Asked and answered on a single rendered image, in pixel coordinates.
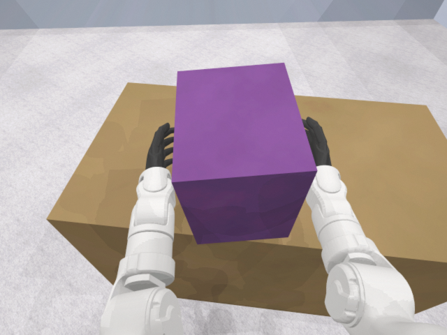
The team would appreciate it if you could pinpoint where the pedestal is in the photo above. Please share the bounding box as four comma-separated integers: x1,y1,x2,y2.
46,82,447,317

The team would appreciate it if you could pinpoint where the left robot upper arm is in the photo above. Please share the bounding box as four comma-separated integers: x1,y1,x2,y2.
100,287,184,335

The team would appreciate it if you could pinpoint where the right robot upper arm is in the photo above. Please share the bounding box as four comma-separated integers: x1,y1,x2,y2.
325,262,447,335

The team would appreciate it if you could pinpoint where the robot left forearm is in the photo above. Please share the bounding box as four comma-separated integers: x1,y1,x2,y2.
99,167,176,335

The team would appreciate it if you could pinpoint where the robot left hand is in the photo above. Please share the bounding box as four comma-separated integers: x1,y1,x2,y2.
145,123,175,169

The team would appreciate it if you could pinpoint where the carton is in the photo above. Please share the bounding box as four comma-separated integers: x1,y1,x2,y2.
171,63,318,244

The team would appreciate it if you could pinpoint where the robot right hand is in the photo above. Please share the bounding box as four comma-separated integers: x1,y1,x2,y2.
302,117,332,166

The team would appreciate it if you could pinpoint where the robot right forearm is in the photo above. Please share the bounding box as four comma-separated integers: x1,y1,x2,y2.
306,165,415,318

